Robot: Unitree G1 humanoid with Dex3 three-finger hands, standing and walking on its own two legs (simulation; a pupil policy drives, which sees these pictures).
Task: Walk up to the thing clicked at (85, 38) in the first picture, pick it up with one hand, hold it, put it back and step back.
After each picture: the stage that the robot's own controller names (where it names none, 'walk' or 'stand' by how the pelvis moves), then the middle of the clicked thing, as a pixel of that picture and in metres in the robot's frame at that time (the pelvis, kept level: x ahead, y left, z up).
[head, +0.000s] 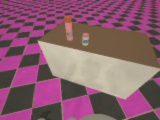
stand; (85, 39) +0.81 +0.09 +0.03
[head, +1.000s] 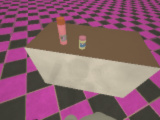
walk; (82, 42) +0.72 +0.09 +0.04
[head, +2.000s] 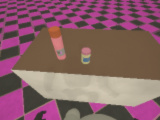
stand; (85, 56) +0.49 +0.07 +0.06
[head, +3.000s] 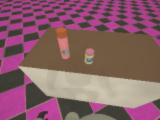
stand; (89, 56) +0.51 +0.05 +0.03
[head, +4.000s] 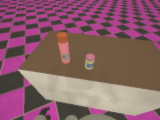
stand; (89, 61) +0.48 +0.03 +0.03
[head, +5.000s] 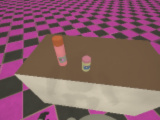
stand; (86, 63) +0.47 +0.06 +0.02
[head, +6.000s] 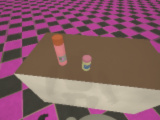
stand; (86, 63) +0.47 +0.06 +0.02
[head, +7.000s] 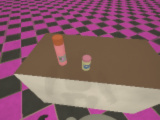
stand; (86, 62) +0.47 +0.06 +0.02
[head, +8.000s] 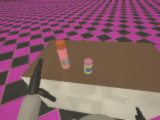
rise first; (88, 66) +0.46 +0.07 +0.03
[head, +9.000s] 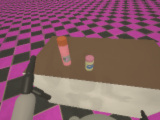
go down; (89, 63) +0.48 +0.07 +0.03
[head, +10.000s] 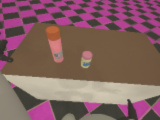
go down; (86, 59) +0.46 +0.04 +0.04
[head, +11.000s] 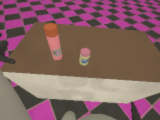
approach; (84, 57) +0.48 +0.05 +0.05
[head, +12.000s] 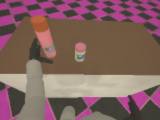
close in; (80, 52) +0.47 +0.07 +0.08
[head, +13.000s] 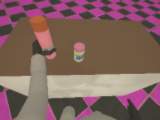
lift; (78, 52) +0.47 +0.07 +0.08
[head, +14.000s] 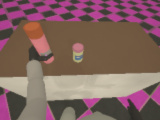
lift; (77, 53) +0.47 +0.08 +0.09
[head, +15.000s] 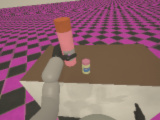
lift; (86, 66) +0.48 +0.07 +0.05
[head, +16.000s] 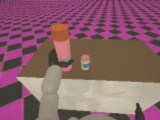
hold; (85, 62) +0.50 +0.07 +0.04
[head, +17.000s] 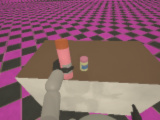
hold; (83, 63) +0.49 +0.08 +0.04
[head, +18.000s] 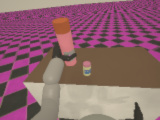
crouch; (86, 68) +0.49 +0.06 +0.04
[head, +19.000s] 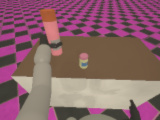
crouch; (83, 60) +0.50 +0.06 +0.04
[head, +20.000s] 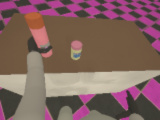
lower; (76, 50) +0.49 +0.07 +0.07
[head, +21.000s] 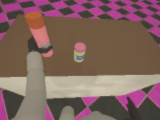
lower; (79, 52) +0.46 +0.07 +0.09
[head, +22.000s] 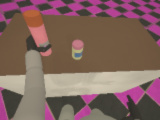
lower; (77, 50) +0.48 +0.07 +0.09
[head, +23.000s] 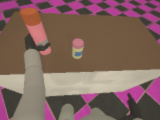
lower; (77, 49) +0.48 +0.07 +0.09
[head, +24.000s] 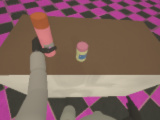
open; (81, 52) +0.47 +0.06 +0.09
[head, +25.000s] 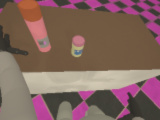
sink last; (77, 47) +0.48 +0.07 +0.10
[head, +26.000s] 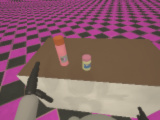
sink last; (86, 62) +0.47 +0.08 +0.06
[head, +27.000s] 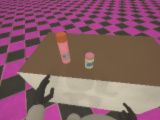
stand; (89, 60) +0.48 +0.06 +0.05
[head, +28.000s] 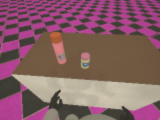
stand; (85, 60) +0.47 +0.07 +0.04
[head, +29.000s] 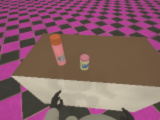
stand; (84, 62) +0.46 +0.08 +0.03
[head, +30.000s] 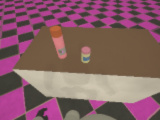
walk; (85, 55) +0.50 +0.07 +0.04
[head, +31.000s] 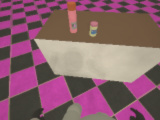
walk; (93, 29) +0.80 +0.05 +0.05
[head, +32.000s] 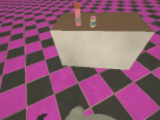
stand; (92, 21) +1.14 +0.09 +0.04
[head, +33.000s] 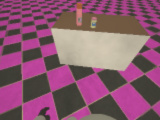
stand; (93, 22) +1.17 +0.04 +0.03
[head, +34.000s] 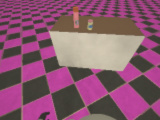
stand; (90, 24) +1.18 +0.06 +0.02
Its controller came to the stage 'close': yes
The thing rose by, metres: 0.00
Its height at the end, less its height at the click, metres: +0.00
